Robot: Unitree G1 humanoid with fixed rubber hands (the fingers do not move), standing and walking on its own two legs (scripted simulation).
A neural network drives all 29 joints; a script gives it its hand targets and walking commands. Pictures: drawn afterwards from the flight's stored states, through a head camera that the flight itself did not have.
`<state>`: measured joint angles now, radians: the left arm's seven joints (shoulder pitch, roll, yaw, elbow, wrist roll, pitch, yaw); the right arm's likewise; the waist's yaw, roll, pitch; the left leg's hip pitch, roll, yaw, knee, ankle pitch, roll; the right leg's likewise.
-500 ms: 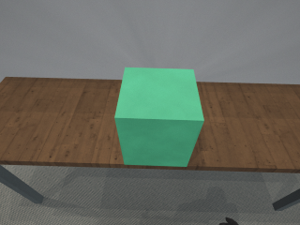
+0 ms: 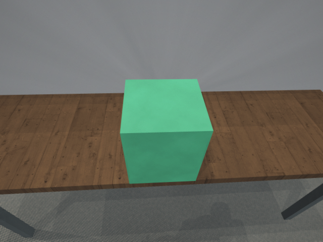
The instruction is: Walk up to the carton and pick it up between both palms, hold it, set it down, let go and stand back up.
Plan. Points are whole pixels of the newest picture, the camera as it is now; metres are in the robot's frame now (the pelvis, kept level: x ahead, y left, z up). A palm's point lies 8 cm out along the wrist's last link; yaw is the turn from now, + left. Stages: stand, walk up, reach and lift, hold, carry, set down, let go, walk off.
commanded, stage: walk up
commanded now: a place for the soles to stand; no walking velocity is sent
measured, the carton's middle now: (162, 132) +0.43 +0.00 +0.01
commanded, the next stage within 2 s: reach and lift in 0.96 s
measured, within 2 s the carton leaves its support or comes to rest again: neither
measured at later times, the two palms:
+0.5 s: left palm out of the picture +0.08 +0.26 -0.12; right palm out of the picture +0.03 -0.28 -0.13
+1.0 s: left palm out of the picture +0.09 +0.26 -0.13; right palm out of the picture +0.02 -0.29 -0.14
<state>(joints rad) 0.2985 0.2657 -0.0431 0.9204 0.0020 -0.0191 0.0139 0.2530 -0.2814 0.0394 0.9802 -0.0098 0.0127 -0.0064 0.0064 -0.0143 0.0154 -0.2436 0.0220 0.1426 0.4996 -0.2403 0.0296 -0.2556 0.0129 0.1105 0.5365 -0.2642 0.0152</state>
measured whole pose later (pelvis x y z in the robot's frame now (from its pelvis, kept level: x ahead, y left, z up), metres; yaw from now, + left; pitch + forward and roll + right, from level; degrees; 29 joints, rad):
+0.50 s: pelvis +0.00 +0.00 -0.01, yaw -6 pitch -1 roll +2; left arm 0.28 0.29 -0.04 0.88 0.00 -0.01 0.03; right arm 0.20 -0.31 0.04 0.96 -0.01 0.05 -0.01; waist 0.00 -0.02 0.04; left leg -0.24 0.05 0.25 0.55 -0.28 0.03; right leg -0.31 0.04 0.21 0.63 -0.29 0.02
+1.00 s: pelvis -0.01 +0.00 -0.01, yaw -5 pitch -1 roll +1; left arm 0.21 0.31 -0.03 0.85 -0.02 0.13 0.03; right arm 0.20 -0.31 -0.04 0.97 -0.05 0.01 0.03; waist -0.01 -0.01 0.05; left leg -0.31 0.07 0.22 0.66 -0.34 0.03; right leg -0.37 0.03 0.13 0.71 -0.35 -0.01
